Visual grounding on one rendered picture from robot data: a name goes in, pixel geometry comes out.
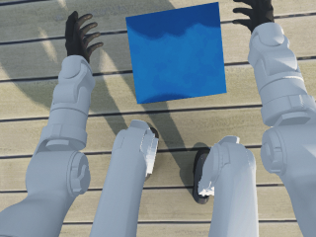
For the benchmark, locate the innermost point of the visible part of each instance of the right robot thigh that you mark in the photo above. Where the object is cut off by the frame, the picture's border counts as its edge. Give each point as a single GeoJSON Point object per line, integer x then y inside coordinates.
{"type": "Point", "coordinates": [235, 202]}

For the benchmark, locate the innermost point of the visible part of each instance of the robot left hand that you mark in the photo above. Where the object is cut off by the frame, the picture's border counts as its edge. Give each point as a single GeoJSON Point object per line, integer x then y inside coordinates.
{"type": "Point", "coordinates": [76, 43]}

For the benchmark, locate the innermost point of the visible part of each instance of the right robot forearm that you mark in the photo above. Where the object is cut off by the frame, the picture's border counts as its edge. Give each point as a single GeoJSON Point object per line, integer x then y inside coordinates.
{"type": "Point", "coordinates": [280, 84]}

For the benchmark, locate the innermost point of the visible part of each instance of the left robot upper arm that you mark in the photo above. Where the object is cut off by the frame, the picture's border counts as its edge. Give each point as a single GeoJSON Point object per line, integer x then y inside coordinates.
{"type": "Point", "coordinates": [54, 180]}

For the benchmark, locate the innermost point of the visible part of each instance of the right robot upper arm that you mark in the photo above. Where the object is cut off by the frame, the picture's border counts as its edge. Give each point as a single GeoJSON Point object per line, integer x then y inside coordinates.
{"type": "Point", "coordinates": [290, 152]}

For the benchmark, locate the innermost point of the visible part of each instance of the carton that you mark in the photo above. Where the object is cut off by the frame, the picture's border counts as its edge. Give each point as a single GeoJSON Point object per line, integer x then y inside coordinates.
{"type": "Point", "coordinates": [177, 54]}

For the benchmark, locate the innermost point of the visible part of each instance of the robot left foot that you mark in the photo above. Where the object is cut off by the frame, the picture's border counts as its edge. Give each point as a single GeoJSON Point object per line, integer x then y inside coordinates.
{"type": "Point", "coordinates": [156, 136]}

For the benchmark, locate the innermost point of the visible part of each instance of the left robot forearm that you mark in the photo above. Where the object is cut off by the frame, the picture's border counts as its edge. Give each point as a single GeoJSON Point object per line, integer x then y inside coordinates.
{"type": "Point", "coordinates": [71, 100]}

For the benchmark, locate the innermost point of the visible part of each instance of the robot right hand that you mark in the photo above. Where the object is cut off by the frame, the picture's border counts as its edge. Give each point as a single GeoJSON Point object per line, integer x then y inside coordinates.
{"type": "Point", "coordinates": [262, 12]}

